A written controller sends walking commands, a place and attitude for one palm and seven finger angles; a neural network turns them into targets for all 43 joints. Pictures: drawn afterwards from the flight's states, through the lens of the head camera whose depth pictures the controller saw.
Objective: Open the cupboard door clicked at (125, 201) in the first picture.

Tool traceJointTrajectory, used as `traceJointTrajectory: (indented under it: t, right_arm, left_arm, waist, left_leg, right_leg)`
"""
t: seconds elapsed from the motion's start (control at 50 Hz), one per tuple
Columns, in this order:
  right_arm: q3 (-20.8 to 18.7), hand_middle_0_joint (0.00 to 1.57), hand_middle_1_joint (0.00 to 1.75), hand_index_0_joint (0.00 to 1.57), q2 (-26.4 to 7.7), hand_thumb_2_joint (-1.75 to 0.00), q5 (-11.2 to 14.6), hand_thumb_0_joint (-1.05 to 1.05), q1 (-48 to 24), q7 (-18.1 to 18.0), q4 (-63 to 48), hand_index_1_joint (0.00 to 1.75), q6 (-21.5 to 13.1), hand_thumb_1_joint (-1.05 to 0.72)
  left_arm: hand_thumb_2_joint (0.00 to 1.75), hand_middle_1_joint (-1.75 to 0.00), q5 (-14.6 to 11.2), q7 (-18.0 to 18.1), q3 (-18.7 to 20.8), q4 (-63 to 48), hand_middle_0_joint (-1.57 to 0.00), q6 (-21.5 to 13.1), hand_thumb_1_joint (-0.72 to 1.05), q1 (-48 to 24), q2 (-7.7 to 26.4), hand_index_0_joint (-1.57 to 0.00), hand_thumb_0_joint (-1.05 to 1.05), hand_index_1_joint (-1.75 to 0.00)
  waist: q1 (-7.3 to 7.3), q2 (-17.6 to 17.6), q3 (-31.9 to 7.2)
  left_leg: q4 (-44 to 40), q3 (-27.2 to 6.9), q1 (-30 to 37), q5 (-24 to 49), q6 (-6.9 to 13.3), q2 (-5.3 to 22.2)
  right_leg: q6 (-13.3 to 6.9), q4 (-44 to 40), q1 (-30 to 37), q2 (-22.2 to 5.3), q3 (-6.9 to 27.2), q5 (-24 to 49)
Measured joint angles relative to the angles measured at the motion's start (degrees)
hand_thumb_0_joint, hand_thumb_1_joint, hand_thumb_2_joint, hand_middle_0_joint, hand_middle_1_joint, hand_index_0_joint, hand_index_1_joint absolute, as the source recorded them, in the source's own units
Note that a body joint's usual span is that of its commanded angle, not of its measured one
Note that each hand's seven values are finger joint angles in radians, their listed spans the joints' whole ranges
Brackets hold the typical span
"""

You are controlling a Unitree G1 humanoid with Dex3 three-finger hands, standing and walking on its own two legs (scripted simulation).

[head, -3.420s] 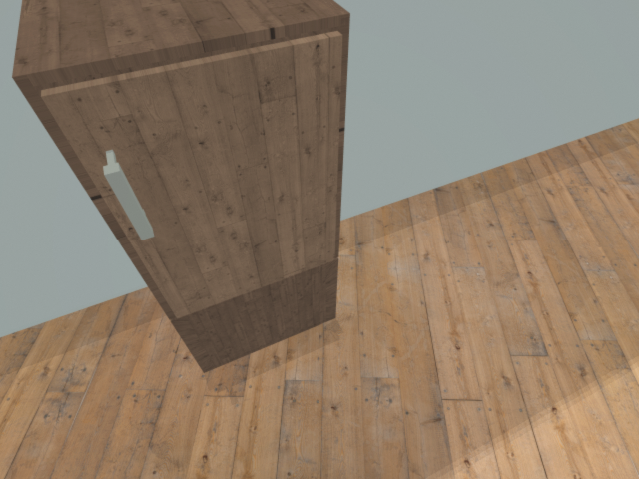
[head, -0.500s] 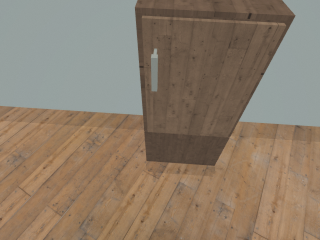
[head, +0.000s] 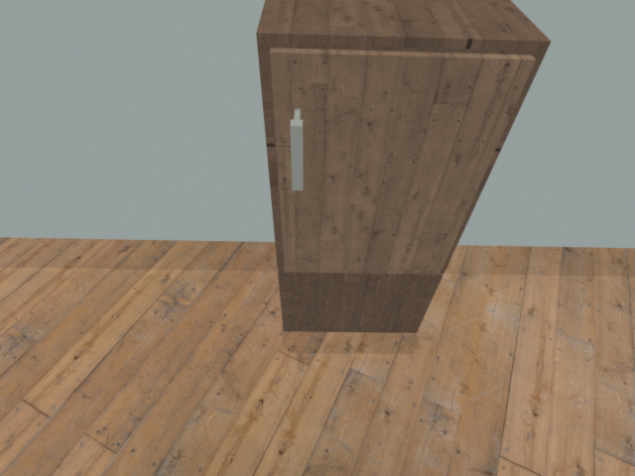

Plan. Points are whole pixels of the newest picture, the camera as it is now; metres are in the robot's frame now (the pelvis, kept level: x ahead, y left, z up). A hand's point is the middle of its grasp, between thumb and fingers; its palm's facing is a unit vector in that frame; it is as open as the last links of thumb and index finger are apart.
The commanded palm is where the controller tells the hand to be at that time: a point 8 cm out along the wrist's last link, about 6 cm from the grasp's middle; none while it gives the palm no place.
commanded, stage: come to a stop and stand still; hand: left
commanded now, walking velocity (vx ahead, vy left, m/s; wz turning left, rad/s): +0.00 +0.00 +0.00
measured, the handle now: (297, 150) +0.65 +0.08 +0.04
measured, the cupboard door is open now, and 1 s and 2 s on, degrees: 0 0 0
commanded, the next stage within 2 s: look again from close up in 0.16 s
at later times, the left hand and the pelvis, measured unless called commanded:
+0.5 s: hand out of the picture +0.01 +0.15 -0.17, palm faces +0.01 -0.97 -0.23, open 7.3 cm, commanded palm none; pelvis +0.01 -0.02 +0.00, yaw -1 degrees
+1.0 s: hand out of the picture +0.01 +0.12 -0.18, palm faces +0.05 -0.98 -0.18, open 7.3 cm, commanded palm none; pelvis +0.03 -0.05 -0.01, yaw +0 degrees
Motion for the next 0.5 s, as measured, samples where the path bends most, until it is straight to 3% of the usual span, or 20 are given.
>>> traceJointTrajectory:
  t: [0.26,0.5]
  right_arm:
    - [1.3,0.2,0.3,0.2,1.54,-0.9,-0.2,0.01,4.95,0.13,0.05,0.3,0.1,-0.91]
    - [0.92,0.2,0.3,0.2,1.56,-0.9,-0.2,0.0,3.59,-0.29,2.15,0.3,-0.07,-0.91]
  left_arm:
    - [0.9,-0.3,-0.45,-0.88,0.46,-0.63,-0.2,0.55,0.91,0.08,0.57,-0.2,0.01,-0.29]
    - [0.9,-0.3,-0.35,-0.86,0.62,0.5,-0.2,0.25,0.92,0.88,-1.38,-0.2,0.01,-0.29]
  waist:
    - [-0.79,3.56,-1.29]
    - [-0.37,2.59,-0.65]
  left_leg:
    - [-0.79,0.77,1.19,0.03,-0.25,-0.46]
    - [-1.72,0.32,1.38,0.22,-1.75,0.79]
  right_leg:
    - [-0.35,2.68,-0.7,-0.44,0.89,-1.7]
    - [-1.77,2.78,-0.94,0.8,0.33,-2.28]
